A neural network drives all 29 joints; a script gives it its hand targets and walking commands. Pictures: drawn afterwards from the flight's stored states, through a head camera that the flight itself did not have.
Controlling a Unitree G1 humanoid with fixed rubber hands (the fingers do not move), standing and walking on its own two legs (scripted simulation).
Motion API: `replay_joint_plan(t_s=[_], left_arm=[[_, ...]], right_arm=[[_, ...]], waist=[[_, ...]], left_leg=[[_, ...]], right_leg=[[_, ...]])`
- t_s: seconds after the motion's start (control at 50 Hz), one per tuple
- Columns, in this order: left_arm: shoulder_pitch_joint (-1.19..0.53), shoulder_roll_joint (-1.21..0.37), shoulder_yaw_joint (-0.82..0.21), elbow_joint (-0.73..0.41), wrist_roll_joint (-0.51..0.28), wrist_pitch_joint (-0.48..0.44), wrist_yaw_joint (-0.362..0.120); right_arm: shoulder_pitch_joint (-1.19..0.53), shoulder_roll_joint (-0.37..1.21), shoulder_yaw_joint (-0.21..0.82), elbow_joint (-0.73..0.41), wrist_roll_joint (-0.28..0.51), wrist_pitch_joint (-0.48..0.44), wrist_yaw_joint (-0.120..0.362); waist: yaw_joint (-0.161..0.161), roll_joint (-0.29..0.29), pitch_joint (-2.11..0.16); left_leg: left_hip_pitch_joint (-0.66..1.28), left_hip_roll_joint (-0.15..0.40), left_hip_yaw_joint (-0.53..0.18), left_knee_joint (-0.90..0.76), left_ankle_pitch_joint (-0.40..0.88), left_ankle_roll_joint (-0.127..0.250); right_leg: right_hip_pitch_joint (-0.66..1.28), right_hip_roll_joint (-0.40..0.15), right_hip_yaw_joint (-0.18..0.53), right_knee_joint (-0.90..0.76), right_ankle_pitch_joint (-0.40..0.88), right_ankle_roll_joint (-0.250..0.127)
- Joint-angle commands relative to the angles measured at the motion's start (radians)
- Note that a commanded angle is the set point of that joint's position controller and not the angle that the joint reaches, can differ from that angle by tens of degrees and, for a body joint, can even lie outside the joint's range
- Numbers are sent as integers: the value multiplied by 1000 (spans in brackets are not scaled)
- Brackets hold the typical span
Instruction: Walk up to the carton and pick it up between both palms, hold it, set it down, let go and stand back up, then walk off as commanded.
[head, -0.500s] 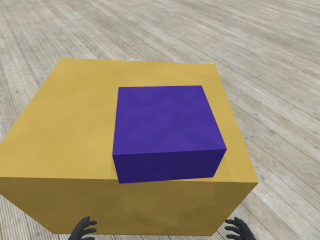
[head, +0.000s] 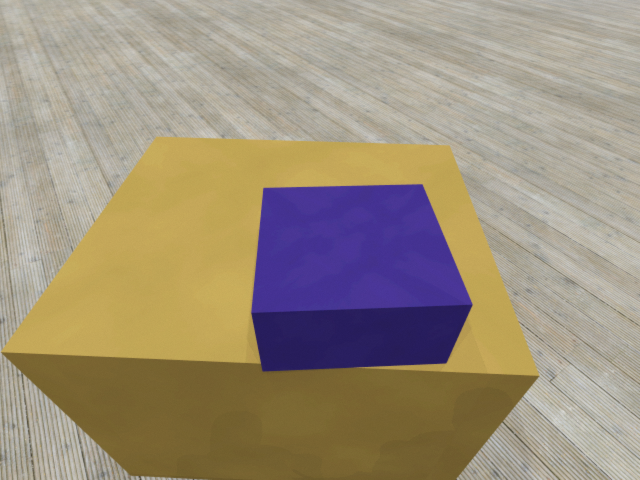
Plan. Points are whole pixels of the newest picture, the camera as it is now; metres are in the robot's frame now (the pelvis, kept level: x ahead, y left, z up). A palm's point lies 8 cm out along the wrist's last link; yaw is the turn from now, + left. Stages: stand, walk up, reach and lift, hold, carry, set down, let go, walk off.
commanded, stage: stand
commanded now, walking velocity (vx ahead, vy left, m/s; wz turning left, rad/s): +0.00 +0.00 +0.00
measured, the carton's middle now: (349, 270) +0.49 -0.04 -0.03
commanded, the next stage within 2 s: walk off in 1.02 s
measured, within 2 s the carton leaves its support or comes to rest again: neither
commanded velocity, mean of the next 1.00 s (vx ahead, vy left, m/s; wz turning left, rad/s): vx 0.00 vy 0.00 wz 0.00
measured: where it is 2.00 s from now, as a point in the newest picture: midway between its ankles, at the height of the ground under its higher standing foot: outside the picture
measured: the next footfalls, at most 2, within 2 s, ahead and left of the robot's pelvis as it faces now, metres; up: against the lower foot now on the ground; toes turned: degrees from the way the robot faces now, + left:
left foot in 1.98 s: -0.16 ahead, +0.16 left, +0.00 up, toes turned -4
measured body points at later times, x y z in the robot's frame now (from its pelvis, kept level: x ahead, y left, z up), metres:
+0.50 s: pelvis -0.02 +0.02 +0.00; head -0.03 +0.02 +0.45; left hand +0.03 +0.30 -0.14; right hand +0.04 -0.26 -0.14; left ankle +0.01 +0.13 -0.74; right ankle +0.01 -0.09 -0.74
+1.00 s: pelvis -0.01 +0.03 +0.00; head -0.01 +0.03 +0.45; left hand +0.05 +0.31 -0.14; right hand +0.06 -0.26 -0.14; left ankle +0.01 +0.13 -0.74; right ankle +0.01 -0.09 -0.74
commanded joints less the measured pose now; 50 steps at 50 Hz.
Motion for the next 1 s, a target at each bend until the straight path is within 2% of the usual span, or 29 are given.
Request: replay_joint_plan(t_s=[0.0, 0.02, 0.1, 0.12, 0.14, 0.16, 0.2, 0.22, 0.24, 0.28, 0.3, 0.34, 0.4, 0.42, 0.44, 0.48, 0.5, 0.52, 0.54, 0.56, 0.58, 0.62, 0.76, 0.8, 0.84, 0.88, 0.9, 0.94, 0.98], left_arm=[[-92, 217, 30, -74, -5, -32, 11], [-88, 204, 31, -61, -5, -28, 12], [-88, 205, 26, -40, -4, -32, 11], [-76, 214, 34, -43, -5, -25, 16], [-77, 228, 38, -39, -1, -27, 14], [-85, 223, 32, -34, 1, -26, 15], [-66, 193, 24, -27, -13, -31, 14], [-73, 209, 31, -33, -8, -34, 18], [-87, 192, 23, -41, -14, -27, 15], [-79, 192, 31, -36, -3, -27, 14], [-90, 219, 36, -34, -3, -23, 20], [-54, 203, 37, -32, -4, -26, 20], [-66, 201, 39, -28, -5, -25, 15], [-90, 182, 28, -36, 1, -22, 14], [-55, 202, 38, -27, -2, -26, 17], [-46, 187, 31, -18, 1, -25, 16], [-73, 206, 38, -43, 1, -27, 20], [-70, 198, 36, -30, -1, -27, 20], [-56, 200, 40, -44, -4, -26, 18], [-64, 197, 35, -38, -4, -25, 20], [-53, 214, 39, -35, -8, -29, 19], [-46, 193, 32, -33, -10, -26, 16], [-52, 206, 34, -37, -11, -19, 20], [-19, 172, 29, -32, -16, -22, 21], [-64, 180, 30, -45, -10, -15, 18], [-65, 166, 24, -43, -8, -21, 24], [-76, 206, 29, -44, -4, -24, 23], [-60, 187, 28, -36, -6, -24, 23], [-88, 208, 37, -44, -4, -19, 19]], right_arm=[[-72, -220, -28, -73, 6, -27, -16], [-75, -225, -27, -63, 2, -32, -18], [-85, -209, -19, -52, -1, -30, -5], [-82, -227, -26, -37, 2, -32, -4], [-113, -237, -36, -43, 5, -34, -7], [-80, -217, -26, -35, 1, -33, -6], [-80, -237, -32, -27, 5, -34, -13], [-75, -233, -39, -24, 13, -33, -10], [-114, -247, -40, -25, 3, -31, -12], [-121, -226, -39, -14, 0, -28, -9], [-124, -227, -45, -26, 6, -27, -12], [-110, -216, -43, -19, 5, -30, -6], [-138, -207, -41, -16, 6, -28, -5], [-139, -207, -45, -25, 6, -25, -6], [-97, -211, -42, -6, 2, -24, -2], [-110, -224, -45, 1, 1, -21, -6], [-118, -197, -47, -28, 7, -29, 3], [-125, -191, -40, -11, 7, -28, 1], [-136, -208, -43, -24, 7, -35, 1], [-137, -204, -48, -22, 11, -32, 2], [-150, -187, -38, -18, 6, -37, -1], [-138, -211, -46, -16, 11, -34, -2], [-139, -223, -50, 4, 5, -24, -10], [-157, -239, -54, 6, 11, -24, -6], [-148, -226, -46, 5, 14, -29, -3], [-160, -220, -54, 5, 8, -32, -6], [-156, -207, -51, 13, 6, -28, -5], [-167, -211, -52, 9, 9, -31, -5], [-157, -202, -44, 10, 7, -26, -7]], waist=[[-3, 10, 52], [9, 41, 70], [10, 1, 33], [12, 43, 53], [12, -19, 48], [4, -33, 49], [10, 5, 52], [-9, -19, 38], [2, 28, 45], [13, -3, 97], [-5, -29, 65], [-1, 12, 69], [17, -11, 52], [-3, -24, 70], [9, 3, 70], [2, -28, 51], [-15, -8, 74], [-4, -10, 20], [4, 44, 22], [-13, 27, 24], [3, 39, 17], [10, -23, 2], [-11, -4, 47], [10, 16, 23], [-8, -46, 9], [-7, -3, 3], [-16, -30, 6], [0, -3, 23], [-6, -58, 22]], left_leg=[[-83, 103, -119, -139, 82, 71], [-94, 102, -124, -143, 52, 67], [-75, 99, -110, -158, 12, 60], [-110, 95, -119, -174, -36, 60], [-83, 87, -113, -166, -12, 57], [-66, 85, -105, -163, 28, 54], [-61, 100, -117, -158, 74, 64], [-39, 93, -123, -165, 52, 59], [-86, 96, -120, -183, 12, 57], [-100, 102, -135, -192, -56, 62], [-65, 96, -133, -188, -25, 64], [-81, 86, -126, -182, -35, 60], [-78, 83, -123, -185, -35, 57], [-101, 87, -128, -186, -65, 59], [-88, 78, -119, -176, -71, 62], [-83, 93, -135, -182, -79, 71], [-92, 92, -126, -186, -76, 62], [-69, 92, -130, -191, -43, 62], [-83, 88, -119, -185, -35, 58], [-72, 87, -126, -188, 4, 58], [-72, 107, -140, -200, 13, 68], [-70, 101, -143, -188, 22, 68], [-78, 99, -133, -211, -19, 58], [-78, 100, -132, -207, -38, 60], [-83, 97, -135, -210, -26, 53], [-29, 98, -119, -186, 57, 59], [-18, 95, -115, -192, 61, 55], [-41, 97, -125, -192, 104, 63], [-38, 100, -120, -195, 101, 59]], right_leg=[[-35, -139, 155, -114, 58, 4], [-44, -146, 164, -115, 31, -1], [-34, -147, 176, -124, 1, 4], [-24, -139, 163, -118, -1, 5], [-44, -139, 173, -130, -31, 2], [-46, -145, 167, -131, -18, 7], [-45, -150, 174, -129, 28, 7], [-50, -142, 170, -131, 6, 6], [-34, -140, 163, -123, 15, 11], [-67, -140, 162, -133, -50, 8], [-78, -145, 167, -140, -47, 3], [-58, -144, 169, -131, -29, 7], [-60, -148, 168, -142, -81, 5], [-67, -141, 161, -144, -89, 9], [-77, -162, 192, -157, -127, 4], [-79, -154, 175, -153, -127, 3], [-81, -151, 176, -147, -107, 7], [-52, -157, 175, -133, -79, 3], [-40, -148, 160, -132, -27, 9], [-46, -147, 163, -118, -5, 5], [-23, -158, 166, -110, -5, -1], [-3, -153, 156, -111, 11, 4], [-29, -152, 153, -108, -3, 7], [-25, -144, 152, -113, 21, 12], [4, -143, 151, -108, 24, 14], [-22, -162, 164, -117, 39, 12], [-32, -163, 165, -112, 32, 9], [-14, -164, 155, -103, 64, 9], [-20, -157, 143, -105, 74, 11]])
